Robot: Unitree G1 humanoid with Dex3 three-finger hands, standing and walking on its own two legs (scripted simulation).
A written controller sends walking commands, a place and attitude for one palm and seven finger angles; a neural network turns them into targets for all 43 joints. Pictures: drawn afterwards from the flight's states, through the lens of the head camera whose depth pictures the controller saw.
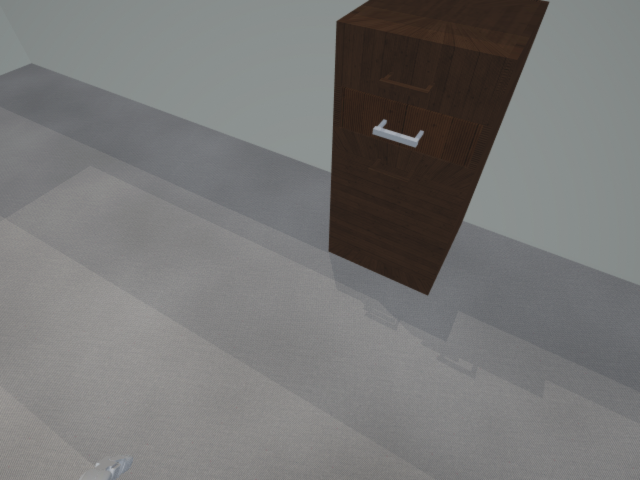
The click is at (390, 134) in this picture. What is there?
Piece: drawer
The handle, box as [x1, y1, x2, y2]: [372, 119, 423, 147]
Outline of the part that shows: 373,128 373,134 415,147 417,141 423,132 420,130 417,135 413,138 390,131 382,127 386,122 386,120 384,119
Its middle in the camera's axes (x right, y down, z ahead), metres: +0.21 -0.29 +1.05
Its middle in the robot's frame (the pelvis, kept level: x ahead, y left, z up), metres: +0.98 -0.16 -0.10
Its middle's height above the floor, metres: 0.67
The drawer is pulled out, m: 0.00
